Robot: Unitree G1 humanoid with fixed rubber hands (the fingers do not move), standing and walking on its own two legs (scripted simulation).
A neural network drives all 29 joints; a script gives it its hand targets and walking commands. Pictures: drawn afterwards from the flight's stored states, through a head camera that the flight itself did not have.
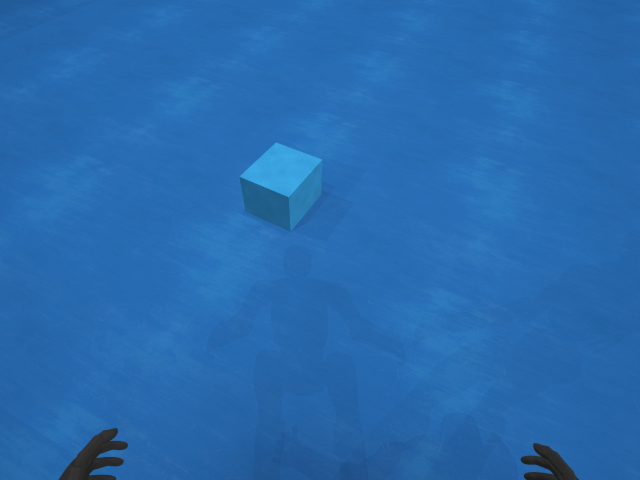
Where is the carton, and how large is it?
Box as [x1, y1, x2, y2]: [240, 143, 321, 231]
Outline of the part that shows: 275,143 240,176 241,188 245,210 247,212 290,231 320,194 321,159 281,144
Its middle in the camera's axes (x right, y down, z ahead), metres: -0.17 -0.22 +1.69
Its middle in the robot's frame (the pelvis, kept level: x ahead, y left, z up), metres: +1.31 +0.19 -0.68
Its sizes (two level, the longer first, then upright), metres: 0.267 0.235 0.203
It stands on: the floor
